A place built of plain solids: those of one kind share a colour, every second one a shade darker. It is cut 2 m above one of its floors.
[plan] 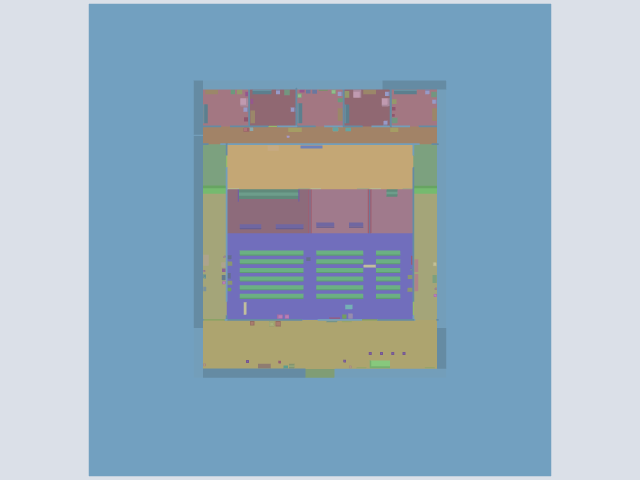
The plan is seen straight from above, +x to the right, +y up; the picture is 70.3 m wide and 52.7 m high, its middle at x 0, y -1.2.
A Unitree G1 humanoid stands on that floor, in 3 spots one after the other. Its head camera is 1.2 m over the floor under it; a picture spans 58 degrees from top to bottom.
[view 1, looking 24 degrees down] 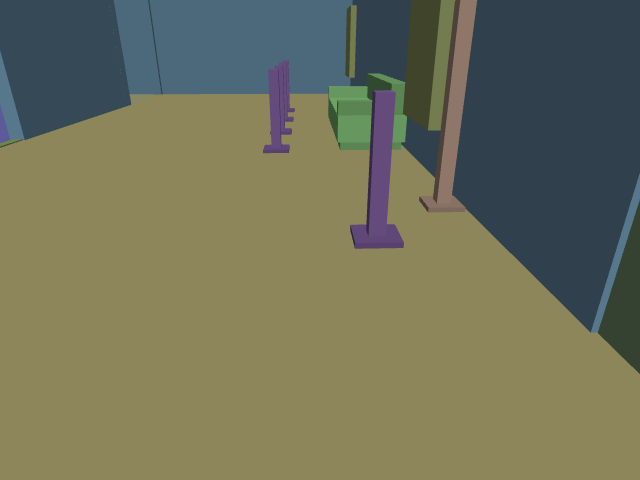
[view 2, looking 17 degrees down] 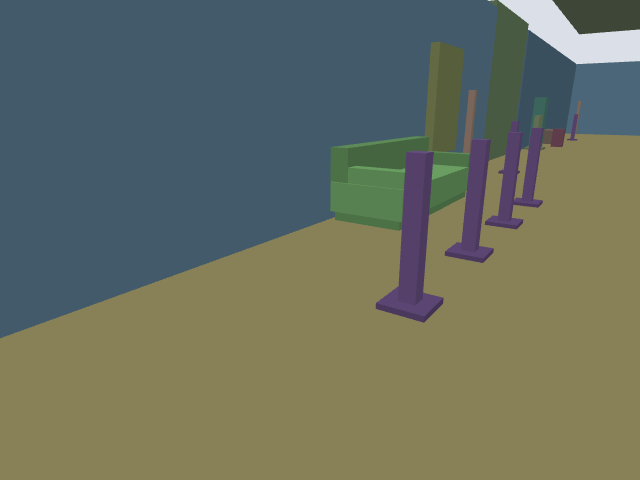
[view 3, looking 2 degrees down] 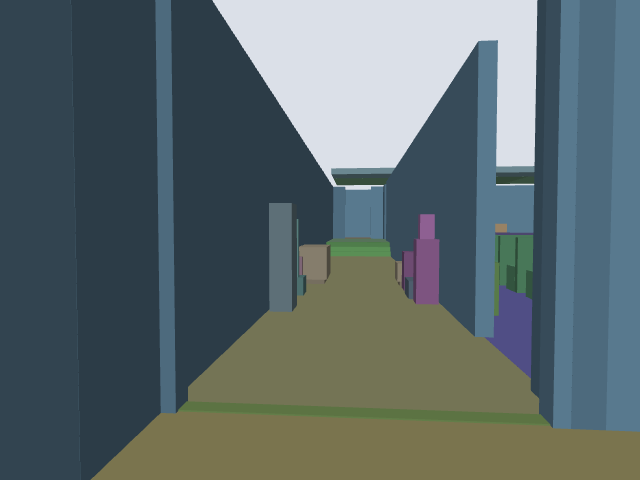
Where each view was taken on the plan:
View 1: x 0.00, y -14.02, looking -2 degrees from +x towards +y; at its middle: floor_foyer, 2.95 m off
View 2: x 11.60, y -12.70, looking -145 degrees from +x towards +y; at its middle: floor_foyer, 4.10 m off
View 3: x -11.60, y -12.70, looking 95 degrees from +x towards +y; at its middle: wall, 14.36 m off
